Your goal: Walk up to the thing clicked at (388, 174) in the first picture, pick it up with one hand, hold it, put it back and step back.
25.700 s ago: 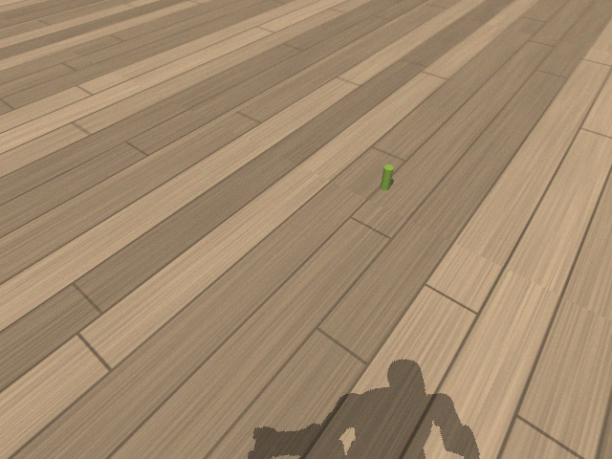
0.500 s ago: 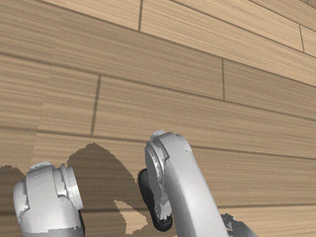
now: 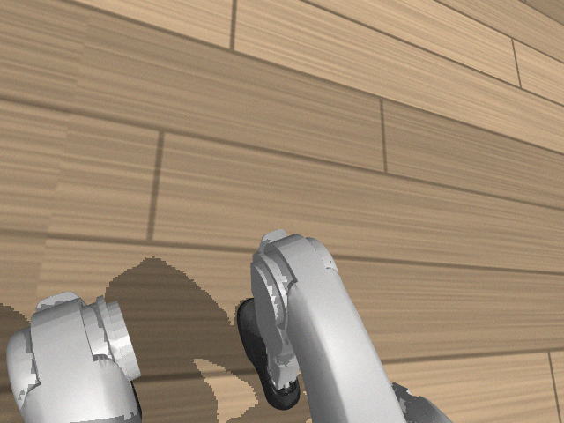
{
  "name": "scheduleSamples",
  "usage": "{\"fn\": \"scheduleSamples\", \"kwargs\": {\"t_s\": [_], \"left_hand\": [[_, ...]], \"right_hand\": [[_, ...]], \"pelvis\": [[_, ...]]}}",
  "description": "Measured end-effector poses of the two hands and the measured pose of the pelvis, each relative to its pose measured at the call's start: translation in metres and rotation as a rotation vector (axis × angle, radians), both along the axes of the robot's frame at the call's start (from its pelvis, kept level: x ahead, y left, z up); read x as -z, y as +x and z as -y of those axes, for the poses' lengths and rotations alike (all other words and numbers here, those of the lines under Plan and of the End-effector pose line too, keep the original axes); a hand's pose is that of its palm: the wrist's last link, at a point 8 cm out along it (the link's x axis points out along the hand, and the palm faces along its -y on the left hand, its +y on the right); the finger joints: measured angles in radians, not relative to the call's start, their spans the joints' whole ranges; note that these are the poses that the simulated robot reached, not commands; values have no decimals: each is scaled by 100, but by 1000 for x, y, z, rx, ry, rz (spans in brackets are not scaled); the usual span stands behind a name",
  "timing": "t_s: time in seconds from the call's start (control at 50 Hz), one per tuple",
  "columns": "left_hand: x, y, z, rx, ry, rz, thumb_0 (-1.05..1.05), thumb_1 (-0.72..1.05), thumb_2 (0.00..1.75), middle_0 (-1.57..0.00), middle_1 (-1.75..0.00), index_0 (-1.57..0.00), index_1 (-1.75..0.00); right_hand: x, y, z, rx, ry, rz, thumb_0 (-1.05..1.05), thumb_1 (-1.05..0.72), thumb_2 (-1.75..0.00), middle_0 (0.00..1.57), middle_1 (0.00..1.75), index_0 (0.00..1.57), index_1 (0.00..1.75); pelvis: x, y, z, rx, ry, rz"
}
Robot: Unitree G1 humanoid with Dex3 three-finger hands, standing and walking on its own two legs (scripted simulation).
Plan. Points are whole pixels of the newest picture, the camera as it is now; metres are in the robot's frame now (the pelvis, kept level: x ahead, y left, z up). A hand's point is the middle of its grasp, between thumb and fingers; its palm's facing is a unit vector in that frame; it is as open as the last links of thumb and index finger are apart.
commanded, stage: open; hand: left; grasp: from above
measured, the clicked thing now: out of the picture +0.48 +0.34 -0.24
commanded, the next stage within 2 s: withdraw in 0.48 s
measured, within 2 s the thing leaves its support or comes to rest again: neither
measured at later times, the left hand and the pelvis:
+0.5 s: hand out of the picture +0.45 +0.34 -0.20, palm faces -0.43 -0.14 -0.89, open 11.4 cm; pelvis +0.00 +0.00 +0.00, yaw +0 degrees
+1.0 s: hand out of the picture +0.46 +0.37 -0.06, palm faces -0.30 -0.04 -0.95, open 12.9 cm; pelvis +0.01 +0.00 +0.05, yaw +4 degrees
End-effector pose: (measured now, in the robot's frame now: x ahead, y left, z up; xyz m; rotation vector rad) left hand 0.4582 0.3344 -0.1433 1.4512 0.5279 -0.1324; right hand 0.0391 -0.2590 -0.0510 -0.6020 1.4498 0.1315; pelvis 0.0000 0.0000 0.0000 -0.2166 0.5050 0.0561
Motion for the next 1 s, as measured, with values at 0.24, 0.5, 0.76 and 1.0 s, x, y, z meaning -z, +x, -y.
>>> {"fn": "scheduleSamples", "kwargs": {"t_s": [0.24, 0.5, 0.76, 1.0], "left_hand": [[0, 3, -5, -26, -1, -10, 1, -3, 65, -52, -64, -51, -64], [-1, -3, -5, -3, -9, -31, 0, -12, 77, -43, -75, -42, -75], [-13, 5, -5, 20, 6, 50, 0, -26, 83, -32, -81, -31, -82], [-146, -1, -29, -49, 120, 99, 1, -31, 83, -31, -77, -29, -79]], "right_hand": [[-2, 5, 2, -1, 5, -3, 0, -91, -90, 20, 30, 21, 30], [-2, 8, 4, -5, 4, -11, 0, -90, -90, 20, 30, 20, 30], [-4, 7, 3, 19, -1, 5, 0, -91, -90, 20, 30, 21, 30], [-13, 52, 1, 131, 88, 116, 1, -92, -91, 20, 30, 20, 30]], "pelvis": [[-3, 2, -2, -1, -4, -12], [-4, 1, 0, -4, -1, -10], [-5, 2, 0, -6, -2, -17], [-50, 5, 0, -42, 44, -97]]}}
